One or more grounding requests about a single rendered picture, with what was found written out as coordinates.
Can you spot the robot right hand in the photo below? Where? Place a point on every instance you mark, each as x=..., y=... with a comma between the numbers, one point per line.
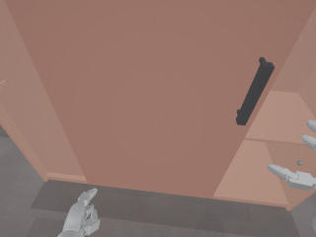
x=298, y=180

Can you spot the wardrobe door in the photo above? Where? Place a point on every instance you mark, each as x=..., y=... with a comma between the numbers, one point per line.
x=147, y=91
x=25, y=100

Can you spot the robot left hand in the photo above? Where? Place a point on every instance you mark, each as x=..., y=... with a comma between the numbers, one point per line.
x=78, y=213

